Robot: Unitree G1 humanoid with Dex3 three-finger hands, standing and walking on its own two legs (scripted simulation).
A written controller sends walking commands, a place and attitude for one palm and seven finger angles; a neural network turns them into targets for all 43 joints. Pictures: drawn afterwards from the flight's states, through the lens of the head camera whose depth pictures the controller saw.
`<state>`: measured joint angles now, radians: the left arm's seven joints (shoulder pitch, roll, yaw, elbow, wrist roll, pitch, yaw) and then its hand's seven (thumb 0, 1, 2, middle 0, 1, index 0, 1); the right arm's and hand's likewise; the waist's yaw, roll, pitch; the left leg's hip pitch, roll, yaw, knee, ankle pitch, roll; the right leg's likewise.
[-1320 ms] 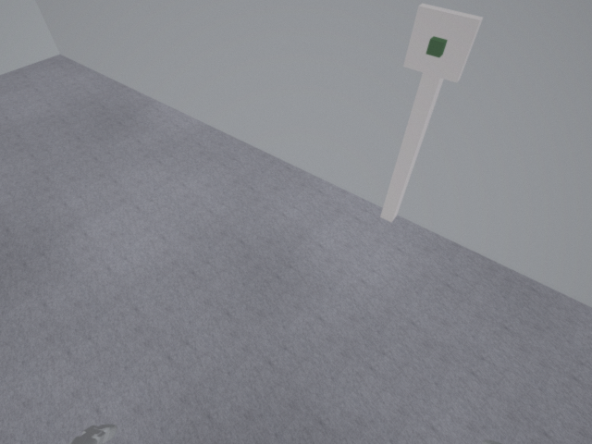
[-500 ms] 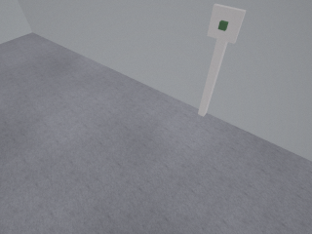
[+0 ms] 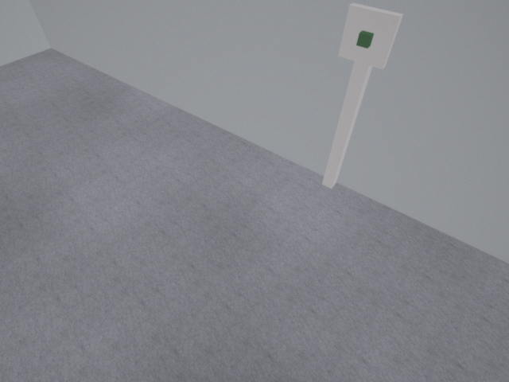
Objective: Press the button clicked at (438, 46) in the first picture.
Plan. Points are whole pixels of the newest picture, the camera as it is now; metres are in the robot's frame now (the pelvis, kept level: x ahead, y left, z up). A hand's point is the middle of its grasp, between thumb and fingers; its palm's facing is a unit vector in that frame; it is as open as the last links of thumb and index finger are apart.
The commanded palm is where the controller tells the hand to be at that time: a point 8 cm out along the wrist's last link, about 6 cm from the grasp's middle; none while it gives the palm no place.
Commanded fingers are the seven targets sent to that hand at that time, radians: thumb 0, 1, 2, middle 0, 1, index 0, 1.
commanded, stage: look at it before walking up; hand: left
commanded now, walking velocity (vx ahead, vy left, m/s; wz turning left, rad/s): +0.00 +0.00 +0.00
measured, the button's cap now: (365, 39) +1.20 -0.33 +0.03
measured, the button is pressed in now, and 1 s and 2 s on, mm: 0 0 0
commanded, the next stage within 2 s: walk to a spot facing it in 0.22 s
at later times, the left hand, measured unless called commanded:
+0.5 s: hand out of the picture +0.07 +0.23 -0.17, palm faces -0.03 -0.96 -0.29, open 7.4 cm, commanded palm none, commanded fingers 0.00 0.90 0.90 -0.20 -0.30 -0.20 -0.30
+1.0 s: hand (181, 315) +0.29 +0.17 -0.20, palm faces -0.16 -0.98 -0.15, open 7.3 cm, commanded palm none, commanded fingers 0.00 0.90 0.90 -0.20 -0.30 -0.20 -0.30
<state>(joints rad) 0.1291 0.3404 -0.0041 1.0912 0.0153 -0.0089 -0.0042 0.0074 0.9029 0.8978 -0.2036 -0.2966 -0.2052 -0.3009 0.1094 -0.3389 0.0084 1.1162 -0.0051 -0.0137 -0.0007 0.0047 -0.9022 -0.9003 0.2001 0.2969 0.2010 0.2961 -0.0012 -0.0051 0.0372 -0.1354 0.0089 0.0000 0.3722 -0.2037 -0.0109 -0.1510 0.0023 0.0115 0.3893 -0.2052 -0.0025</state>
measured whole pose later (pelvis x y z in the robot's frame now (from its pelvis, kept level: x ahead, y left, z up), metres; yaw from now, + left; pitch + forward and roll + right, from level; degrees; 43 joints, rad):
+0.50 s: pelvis +0.02 +0.00 +0.00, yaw -2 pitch -1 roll +0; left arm 0.22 0.29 0.00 1.09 0.02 0.01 -0.01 0.01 0.91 0.90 -0.20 -0.30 -0.20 -0.30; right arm 0.17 -0.29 0.01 1.11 -0.02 0.00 0.00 0.00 -0.90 -0.90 0.20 0.30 0.20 0.30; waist 0.01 0.00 -0.01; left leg -0.14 0.02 0.03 0.45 -0.30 -0.01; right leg -0.17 0.01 0.04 0.46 -0.28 -0.01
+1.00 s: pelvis +0.19 +0.01 -0.02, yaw -9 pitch -1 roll -2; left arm 0.15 0.19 0.06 1.01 0.02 0.00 -0.03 0.01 0.92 0.90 -0.20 -0.30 -0.20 -0.30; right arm 0.52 -0.08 0.00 1.21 -0.02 -0.08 -0.04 0.00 -0.90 -0.90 0.20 0.30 0.20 0.30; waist -0.02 0.00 0.12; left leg 0.20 0.07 0.20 0.30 -0.48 -0.02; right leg -0.56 -0.02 -0.16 0.78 -0.22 -0.07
